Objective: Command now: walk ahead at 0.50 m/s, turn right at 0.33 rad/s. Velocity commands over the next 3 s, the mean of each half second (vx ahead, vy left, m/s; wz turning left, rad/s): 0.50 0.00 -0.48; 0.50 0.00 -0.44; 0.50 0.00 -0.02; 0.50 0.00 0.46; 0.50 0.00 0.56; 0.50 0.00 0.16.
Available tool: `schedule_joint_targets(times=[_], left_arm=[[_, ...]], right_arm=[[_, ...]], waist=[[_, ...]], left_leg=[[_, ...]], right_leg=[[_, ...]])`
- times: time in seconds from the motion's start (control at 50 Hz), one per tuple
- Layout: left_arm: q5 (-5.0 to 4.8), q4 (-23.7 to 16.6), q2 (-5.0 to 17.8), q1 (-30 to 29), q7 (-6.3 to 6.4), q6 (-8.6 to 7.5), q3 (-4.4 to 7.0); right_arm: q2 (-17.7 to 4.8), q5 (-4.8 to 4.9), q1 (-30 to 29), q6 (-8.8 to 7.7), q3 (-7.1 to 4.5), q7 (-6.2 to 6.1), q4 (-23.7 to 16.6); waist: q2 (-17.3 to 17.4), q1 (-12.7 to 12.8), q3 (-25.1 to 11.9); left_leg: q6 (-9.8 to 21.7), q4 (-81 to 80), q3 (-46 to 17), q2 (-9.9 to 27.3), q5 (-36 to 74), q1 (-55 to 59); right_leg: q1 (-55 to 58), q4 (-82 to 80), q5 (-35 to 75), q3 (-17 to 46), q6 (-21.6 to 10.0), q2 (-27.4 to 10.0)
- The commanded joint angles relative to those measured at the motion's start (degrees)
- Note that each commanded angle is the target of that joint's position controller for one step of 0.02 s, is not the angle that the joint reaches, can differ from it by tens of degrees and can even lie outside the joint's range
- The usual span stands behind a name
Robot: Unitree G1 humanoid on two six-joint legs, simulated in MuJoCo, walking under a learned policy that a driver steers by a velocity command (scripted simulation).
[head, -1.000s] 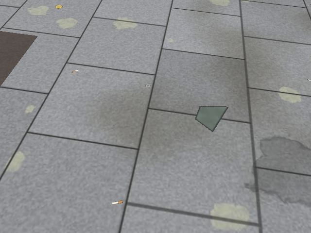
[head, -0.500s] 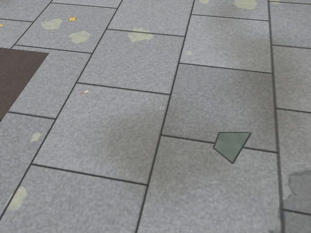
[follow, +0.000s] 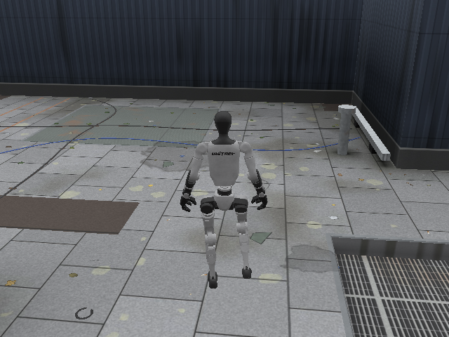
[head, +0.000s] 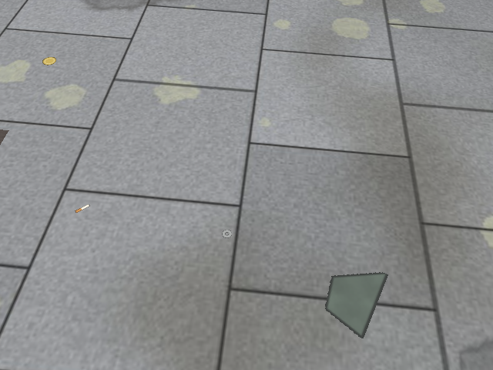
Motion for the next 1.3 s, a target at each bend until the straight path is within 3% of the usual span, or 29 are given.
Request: schedule_joint_targets(times=[0.02, 0.12, 0.22, 0.28, 0.32, 0.34, 0.36, 0.38, 0.4, 0.42, 0.44, 0.46, 0.54, 0.64, 0.72, 0.78, 0.8, 0.82, 0.84, 0.86, 0.88, 0.9, 0.92, 0.94, 0.98, 1.12, 1.24, 1.28, 1.3], left_arm=[[0.27, -2.87, 2.62, 1.92, 0.38, 0.79, 0.92], [0.74, -5.38, 0.95, -5.91, -1.08, -0.15, 0.33], [0.72, -10.02, 0.56, -13.55, -2.82, -0.21, 0.02], [0.69, -11.39, 2.60, -11.26, -3.53, 0.17, 1.13], [0.48, -8.95, 6.67, 1.27, -3.03, 0.57, 3.65], [0.39, -6.73, 10.81, 10.91, -1.93, 1.13, 5.63], [-0.06, -6.91, 16.96, 10.14, -1.25, 1.05, 6.60], [0.43, -8.85, 13.15, 11.25, -1.51, 0.11, 5.31], [0.94, -8.53, 9.90, 9.28, -1.62, -0.60, 4.41], [0.74, -8.78, 8.47, 6.03, -1.59, -1.00, 3.99], [0.78, -9.47, 6.81, 2.14, -1.52, -1.06, 3.50], [1.42, -10.50, 5.28, -0.13, -1.28, -1.12, 2.91], [1.16, -10.44, 6.95, 0.28, -0.13, -1.26, 3.33], [0.65, -8.79, 8.16, 4.20, 1.20, -0.26, 3.68], [0.18, -7.26, 7.71, 7.23, 1.42, 0.39, 3.66], [0.71, -6.54, 6.95, 6.92, 1.63, 0.76, 3.55], [0.84, -6.60, 6.04, 6.23, 1.51, 0.83, 3.22], [1.26, -6.99, 3.73, 6.10, 1.20, 0.71, 2.29], [2.26, -7.73, 0.83, 10.01, 1.23, 0.42, 1.15], [0.08, -7.60, -0.30, 16.86, 1.13, -0.18, 0.59], [-0.53, -6.69, 5.47, 12.86, 1.24, -0.37, 1.53], [-0.20, -7.90, 7.39, 5.62, 1.19, -0.36, 2.09], [0.62, -8.86, 6.65, 1.76, 1.20, -0.44, 1.91], [1.31, -9.49, 5.72, 0.13, 0.95, -0.75, 1.94], [1.18, -9.25, 3.54, 1.38, 0.41, -0.92, 1.60], [1.55, -11.82, -0.29, -8.60, -0.45, -1.64, -0.29], [0.75, -14.24, 1.43, -15.61, -1.72, -2.23, 0.17], [0.96, -13.49, 3.07, -12.07, -1.82, -2.40, 0.97], [1.27, -11.52, 4.92, -5.83, -1.52, -2.33, 2.06]], right_arm=[[-7.32, -0.30, -2.23, -1.69, -2.01, -0.51, -2.30], [-8.99, -0.05, -1.51, -0.98, -2.27, -1.53, -0.69], [-10.92, 1.20, 2.90, 1.16, -3.05, -2.00, 2.00], [-12.94, 1.68, 1.36, 2.68, -3.72, -2.64, 1.68], [-13.55, 1.90, -0.36, 3.67, -3.80, -3.20, 0.96], [-12.02, 1.26, 0.10, 3.36, -3.04, -3.48, 0.11], [-3.21, -0.82, 5.91, 1.86, -0.37, -2.46, -2.88], [-6.70, 0.86, 1.82, -0.55, -0.48, -1.49, -3.31], [-9.83, 3.07, -4.00, -1.88, -1.30, -0.86, -5.20], [-9.41, 2.76, -5.46, -2.62, -1.00, -1.00, -5.66], [-9.43, 1.25, -5.74, -2.75, -1.25, -1.45, -5.19], [-10.01, 0.46, -4.79, -2.23, -1.68, -1.57, -4.92], [-7.47, -0.47, -4.90, 0.01, -1.23, -1.68, -5.60], [-4.99, 0.11, -15.59, -0.20, -0.08, -1.16, -8.37], [-6.96, 0.99, -19.16, -1.07, -0.73, -0.27, -9.80], [-8.49, 0.94, -15.33, -1.87, -1.52, 0.15, -8.74], [-9.17, 0.61, -10.98, -2.15, -2.13, -0.08, -7.51], [-10.96, -0.18, -4.78, -2.45, -2.89, -0.39, -6.54], [-14.82, -0.83, 3.23, -2.37, -3.80, -0.61, -5.87], [-16.72, -0.03, 7.79, -1.49, -4.70, 0.19, -2.43], [-11.17, 1.56, 6.21, -1.39, -3.38, 0.36, -3.35], [-8.56, 1.42, 2.87, -1.02, -2.57, 0.12, -3.77], [-7.82, 0.71, 0.40, -0.69, -2.03, 0.09, -4.13], [-6.93, 0.34, -1.06, -0.52, -1.66, -0.02, -3.82], [-5.86, 0.11, -1.43, -0.67, -1.17, -0.22, -3.28], [-10.53, 1.58, 1.99, 0.08, -2.11, -0.88, -0.39], [-11.78, 2.29, 6.83, 1.55, -2.25, -1.07, 2.76], [-12.77, 2.33, 5.91, 2.19, -2.50, -1.37, 3.05], [-12.26, 2.32, 5.56, 2.41, -2.25, -1.51, 3.02]], waist=[[6.31, 1.36, -0.74], [5.37, -1.38, 1.16], [4.62, -3.83, 3.15], [7.06, -0.74, -0.27], [7.19, 6.71, -7.58], [2.97, 11.02, -12.84], [-12.56, 4.02, -16.80], [-6.55, 7.38, -24.88], [-3.40, 8.41, -16.95], [0.92, 6.10, -11.18], [3.21, 3.63, -7.63], [2.28, 1.68, -6.59], [1.59, 0.22, -4.35], [-1.11, 4.41, -2.50], [-2.12, 5.44, -2.43], [-4.43, 3.43, -2.91], [-4.53, 1.03, -4.54], [-3.03, -1.93, -10.18], [6.34, -2.98, -18.98], [23.69, -0.82, -21.77], [14.39, -2.71, -15.08], [8.99, -3.61, -7.98], [5.61, -2.78, -4.19], [5.45, -1.54, -2.03], [8.45, 0.27, -2.64], [7.28, -2.38, -1.37], [7.84, -3.47, 0.17], [8.12, -0.37, -1.71], [7.19, 2.96, -5.58]], left_leg=[[8.49, -13.19, -9.93, 16.72, 10.85, 2.48], [6.08, -14.19, -0.33, 14.54, 13.58, 4.89], [5.28, -10.35, 2.38, 18.36, 18.92, 15.67], [3.41, -1.31, 4.53, 19.06, 41.23, 19.44], [1.15, 16.65, 6.59, 16.79, 50.34, 15.39], [-1.27, 32.91, 6.65, 14.31, 36.75, 3.01], [-5.28, 53.53, 3.24, 2.25, -18.72, -23.82], [-4.65, 61.09, -10.88, -0.02, -25.98, -31.03], [-3.27, 60.21, -12.23, 3.21, -20.53, -35.75], [-2.46, 55.15, -11.64, 5.78, -15.26, -34.56], [-2.84, 49.88, -11.29, 7.61, -12.31, -31.33], [-3.27, 47.11, -11.65, 8.81, -10.17, -27.18], [-6.96, 37.51, -9.51, 8.45, -5.11, -23.67], [-8.33, 16.17, -8.47, 4.34, 12.76, -18.92], [-6.98, 9.19, -10.57, 2.82, 12.60, -17.14], [-4.09, 7.43, -9.97, 3.34, 7.50, -13.89], [-2.44, 5.01, -8.52, 2.67, 7.49, -7.87], [0.43, 5.93, -11.12, 6.30, 7.55, 3.25], [5.76, 7.94, -24.62, 16.62, 7.12, 20.45], [13.80, -0.43, -50.11, 25.59, -9.25, 31.61], [11.90, -3.48, -50.87, 24.54, -22.05, 27.58], [9.59, -4.02, -41.84, 22.24, -19.97, 20.49], [8.80, -5.06, -35.40, 19.78, -12.80, 13.76], [8.78, -6.23, -31.22, 17.83, -7.07, 9.42], [8.34, -8.24, -25.61, 15.03, 0.26, 5.78], [8.37, -11.64, -14.36, 13.29, 10.41, 3.45], [6.29, -8.52, -14.00, 16.50, 12.35, 9.17], [4.86, -3.51, -12.98, 16.57, 21.28, 10.71], [3.58, 4.04, -10.68, 14.35, 28.86, 9.46]], right_leg=[[-5.81, -2.94, 6.40, 3.39, 1.48, -2.84], [-5.07, -20.11, 20.87, -1.07, 1.38, -1.63], [-9.03, -27.76, 17.00, -4.53, -1.11, -0.65], [-2.99, -28.35, 8.44, -8.70, -4.16, 3.29], [14.29, -30.84, 7.58, -10.68, -7.50, 8.00], [31.70, -32.79, 8.92, -2.98, -10.40, 5.01], [50.99, -36.68, 1.00, 28.72, -20.82, -9.84], [55.79, -45.34, -5.96, 44.91, -24.31, -14.44], [51.04, -47.12, -3.04, 36.68, -20.96, -13.02], [42.69, -47.07, 2.15, 29.19, -18.76, -10.39], [34.88, -47.45, 8.80, 23.87, -17.21, -8.17], [29.73, -48.61, 14.36, 20.45, -16.69, -6.47], [20.53, -51.08, 23.99, 13.88, -16.82, -3.64], [16.69, -49.88, 16.15, 10.16, -12.14, 0.80], [21.75, -45.68, 11.42, 16.16, -10.98, -1.52], [26.49, -41.11, 15.22, 18.83, -9.89, -4.10], [26.46, -37.29, 20.42, 17.94, -8.85, -2.50], [24.03, -27.73, 22.04, 15.26, -7.16, 0.40], [13.27, -10.89, 7.51, 10.32, -4.38, 5.92], [-5.20, 4.76, -17.83, 5.73, -1.04, 11.36], [-11.37, 9.90, -15.62, 8.39, -0.93, 7.65], [-12.73, 10.19, -10.36, 6.67, -0.95, 5.67], [-11.44, 8.34, -6.97, 4.66, -0.86, 3.84], [-10.31, 4.77, -4.28, 3.92, -0.78, 1.98], [-5.95, -0.13, -2.12, 2.11, -0.45, -0.01], [-2.81, -23.59, 12.78, -2.40, 1.49, -0.16], [0.61, -33.07, 14.15, -3.05, -0.55, 1.98], [7.10, -35.74, 11.73, -4.41, -2.39, 3.44], [16.43, -37.28, 11.89, -5.68, -3.89, 4.75]])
